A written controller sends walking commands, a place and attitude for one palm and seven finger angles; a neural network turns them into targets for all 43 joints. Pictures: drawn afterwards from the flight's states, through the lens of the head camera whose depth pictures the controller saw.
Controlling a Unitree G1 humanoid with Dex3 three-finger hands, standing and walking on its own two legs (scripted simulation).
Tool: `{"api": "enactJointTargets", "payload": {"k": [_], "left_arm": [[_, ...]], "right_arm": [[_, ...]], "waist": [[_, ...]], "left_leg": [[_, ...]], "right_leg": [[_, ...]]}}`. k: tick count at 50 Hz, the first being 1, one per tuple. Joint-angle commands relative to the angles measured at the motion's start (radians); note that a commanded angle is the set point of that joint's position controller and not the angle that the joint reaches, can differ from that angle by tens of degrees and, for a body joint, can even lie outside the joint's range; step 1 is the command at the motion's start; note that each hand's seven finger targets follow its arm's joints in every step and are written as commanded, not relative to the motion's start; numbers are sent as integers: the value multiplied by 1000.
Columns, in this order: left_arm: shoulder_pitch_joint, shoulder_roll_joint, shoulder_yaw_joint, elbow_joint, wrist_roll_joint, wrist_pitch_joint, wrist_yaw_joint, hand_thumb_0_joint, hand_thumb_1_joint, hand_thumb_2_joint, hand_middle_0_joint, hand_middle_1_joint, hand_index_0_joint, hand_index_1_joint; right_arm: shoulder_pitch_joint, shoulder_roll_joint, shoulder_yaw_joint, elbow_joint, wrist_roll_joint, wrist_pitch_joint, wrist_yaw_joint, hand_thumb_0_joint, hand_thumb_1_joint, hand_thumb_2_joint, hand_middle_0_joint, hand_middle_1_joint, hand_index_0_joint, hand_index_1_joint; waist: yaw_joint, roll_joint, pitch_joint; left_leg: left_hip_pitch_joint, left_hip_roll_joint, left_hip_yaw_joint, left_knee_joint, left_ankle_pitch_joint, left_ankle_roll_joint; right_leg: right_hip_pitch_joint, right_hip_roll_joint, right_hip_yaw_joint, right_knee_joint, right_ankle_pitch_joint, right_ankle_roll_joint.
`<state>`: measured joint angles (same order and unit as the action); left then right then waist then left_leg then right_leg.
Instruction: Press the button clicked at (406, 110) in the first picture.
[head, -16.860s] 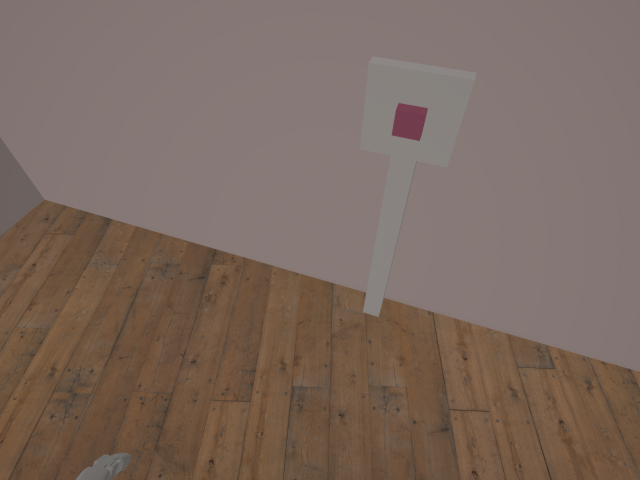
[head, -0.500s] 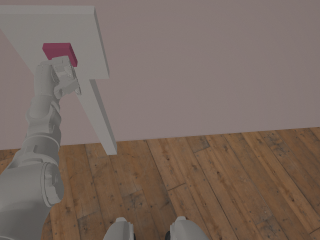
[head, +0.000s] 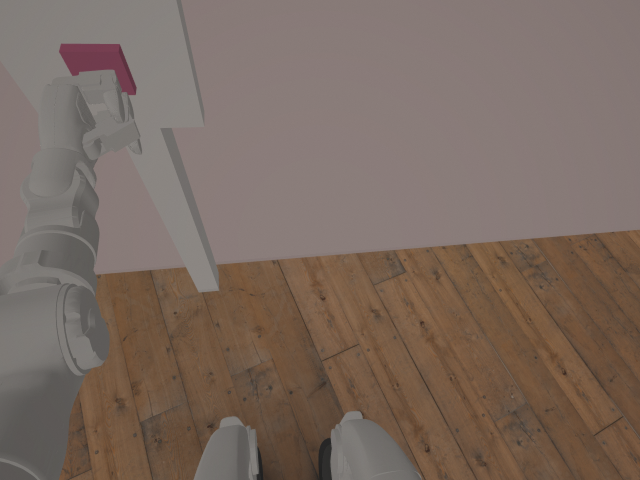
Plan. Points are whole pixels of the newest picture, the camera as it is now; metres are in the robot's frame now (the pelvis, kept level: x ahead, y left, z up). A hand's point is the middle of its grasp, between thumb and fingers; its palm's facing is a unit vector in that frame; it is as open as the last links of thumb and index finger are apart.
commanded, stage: hold the button down briefly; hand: left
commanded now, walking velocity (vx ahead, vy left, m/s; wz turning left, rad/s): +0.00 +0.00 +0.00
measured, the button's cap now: (101, 64) +0.58 +0.20 +0.12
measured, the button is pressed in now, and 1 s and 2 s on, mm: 13 0 0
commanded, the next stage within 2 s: pull the fist back off the button in 0.04 s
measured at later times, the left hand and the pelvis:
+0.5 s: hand (130, 129) +0.52 +0.18 +0.09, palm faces +0.06 -1.00 -0.01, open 2.9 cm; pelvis +0.00 +0.01 +0.01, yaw +0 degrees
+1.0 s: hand (126, 171) +0.46 +0.18 +0.08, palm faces +0.06 -1.00 -0.02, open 3.1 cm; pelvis +0.06 +0.00 +0.03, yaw -1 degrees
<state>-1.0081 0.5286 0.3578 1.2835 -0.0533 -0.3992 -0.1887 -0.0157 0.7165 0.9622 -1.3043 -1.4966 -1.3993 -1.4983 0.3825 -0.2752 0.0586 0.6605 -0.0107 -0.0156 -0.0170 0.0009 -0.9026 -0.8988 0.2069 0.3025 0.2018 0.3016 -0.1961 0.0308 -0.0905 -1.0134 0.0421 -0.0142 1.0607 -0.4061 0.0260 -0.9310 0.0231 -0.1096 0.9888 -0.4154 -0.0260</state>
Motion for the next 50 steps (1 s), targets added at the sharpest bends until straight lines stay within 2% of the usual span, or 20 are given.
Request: {"api": "enactJointTargets", "payload": {"k": [1,2,3,4,7,12,13,17,21,23,26,28,30,31,32,36,39,42,47,50], "left_arm": [[-622,266,35,-231,-33,-41,54,0,900,900,-1300,-1500,-1300,-1500],[-634,246,19,-243,-34,-42,56,0,900,900,-1300,-1500,-1300,-1500],[-650,290,49,-255,-33,-43,61,0,900,900,-1300,-1500,-1300,-1500],[-652,262,23,-257,-28,-42,60,0,900,900,-1300,-1500,-1300,-1500],[-640,253,25,-235,-29,-36,66,0,900,900,-1300,-1500,-1300,-1500],[-636,232,15,-239,-22,-32,76,0,900,900,-1300,-1500,-1300,-1500],[-649,235,18,-277,-20,-39,79,0,900,900,-1300,-1500,-1300,-1500],[-558,193,28,-287,-26,-47,85,0,900,900,-1300,-1500,-1300,-1500],[-478,134,-3,-315,-31,-52,84,0,900,900,-1300,-1500,-1300,-1500],[-456,144,8,-326,-27,-62,89,0,900,900,-1300,-1500,-1300,-1500],[-374,127,4,-339,-31,-65,85,0,900,900,-1300,-1500,-1300,-1500],[-354,88,-24,-357,-35,-70,78,0,900,900,-1300,-1500,-1300,-1500],[-303,86,-14,-377,-42,-71,74,0,900,900,-1300,-1500,-1300,-1500],[-277,62,-23,-381,-52,-69,72,0,900,900,-1300,-1500,-1300,-1500],[-258,81,-2,-405,-54,-76,73,0,900,900,-1300,-1500,-1300,-1500],[-115,11,-32,-482,-76,-70,61,0,900,900,-1300,-1500,-1300,-1500],[8,43,5,-545,-91,-61,56,0,900,900,-1300,-1500,-1300,-1500],[133,-2,-15,-667,-109,-55,53,0,900,900,-1300,-1500,-1300,-1500],[296,-31,-27,-815,-137,-40,48,0,900,900,-1300,-1500,-1300,-1500],[342,-73,-60,-890,-149,-33,36,0,900,900,-1300,-1500,-1300,-1500]], "right_arm": [[158,-195,-62,-42,-2,-37,-18,0,-900,-900,200,300,200,300],[158,-195,-60,-45,-2,-40,-18,0,-900,-900,200,300,200,300],[162,-198,-61,-42,-4,-42,-20,0,-900,-900,200,300,200,300],[161,-195,-61,-46,-4,-45,-18,0,-900,-900,200,300,200,300],[164,-197,-59,-43,-5,-51,-19,0,-900,-900,200,300,200,300],[169,-202,-62,-45,-11,-55,-15,0,-900,-900,200,300,200,300],[169,-202,-66,-48,-13,-55,-12,0,-900,-900,200,300,200,300],[173,-197,-74,-56,-20,-46,0,0,-900,-900,200,300,200,300],[159,-187,-78,-69,-14,-32,10,0,-900,-900,200,300,200,300],[151,-184,-80,-70,-13,-27,11,0,-900,-900,200,300,200,300],[138,-176,-82,-82,-5,-15,12,0,-900,-900,200,300,200,300],[127,-170,-84,-86,-1,-10,13,0,-900,-900,200,300,200,300],[122,-168,-88,-92,1,-4,14,0,-900,-900,200,300,200,300],[116,-165,-88,-96,3,-2,14,0,-900,-900,200,300,200,300],[115,-165,-89,-99,1,1,13,0,-900,-900,200,300,200,300],[92,-148,-94,-122,11,12,17,0,-900,-900,200,300,200,300],[75,-145,-98,-140,19,25,17,0,-900,-900,200,300,200,300],[47,-129,-100,-169,27,26,19,0,-900,-900,200,300,200,300],[16,-121,-106,-187,37,24,16,0,-900,-900,200,300,200,300],[-9,-113,-103,-188,42,16,12,0,-900,-900,200,300,200,300]], "waist": [[-71,111,-402],[-77,131,-412],[-69,126,-432],[-74,148,-439],[-79,117,-406],[-75,146,-407],[-66,173,-444],[-38,142,-477],[-21,115,-443],[-11,113,-430],[3,77,-404],[4,105,-390],[27,107,-403],[23,84,-398],[39,83,-424],[67,51,-453],[95,24,-447],[121,53,-447],[129,-21,-400],[125,18,-378]], "left_leg": [[338,-13,-76,-160,-34,15],[348,-15,-76,-160,-27,17],[344,-12,-78,-158,-26,16],[361,-14,-80,-161,-29,14],[344,-11,-85,-166,-56,17],[389,-10,-105,-185,-73,10],[416,-10,-105,-180,-54,7],[468,-8,-108,-182,27,3],[459,-12,-88,-192,33,3],[456,-13,-80,-192,55,4],[442,-15,-65,-199,61,6],[468,-15,-63,-204,88,3],[489,-15,-62,-209,111,-1],[493,-16,-56,-209,127,3],[495,-18,-51,-204,162,3],[534,-22,-30,-204,269,2],[511,-27,-8,-209,337,6],[545,-29,6,-216,421,6],[539,-31,20,-232,457,11],[562,-32,21,-245,460,7]], "right_leg": [[59,22,96,-175,-30,19],[49,22,98,-172,-24,18],[65,21,98,-169,-24,19],[51,21,95,-168,-26,18],[34,21,92,-170,-40,18],[-4,20,78,-160,-43,11],[-3,17,78,-157,-30,11],[27,23,68,-157,15,5],[66,26,71,-175,19,6],[83,25,73,-177,32,5],[124,27,77,-189,42,5],[115,26,73,-188,62,2],[136,27,71,-185,80,-1],[148,28,71,-192,96,1],[180,27,74,-186,124,0],[256,29,74,-187,239,0],[346,26,86,-187,349,4],[397,23,89,-190,440,2],[474,18,96,-206,540,12],[467,13,90,-211,540,14]]}}
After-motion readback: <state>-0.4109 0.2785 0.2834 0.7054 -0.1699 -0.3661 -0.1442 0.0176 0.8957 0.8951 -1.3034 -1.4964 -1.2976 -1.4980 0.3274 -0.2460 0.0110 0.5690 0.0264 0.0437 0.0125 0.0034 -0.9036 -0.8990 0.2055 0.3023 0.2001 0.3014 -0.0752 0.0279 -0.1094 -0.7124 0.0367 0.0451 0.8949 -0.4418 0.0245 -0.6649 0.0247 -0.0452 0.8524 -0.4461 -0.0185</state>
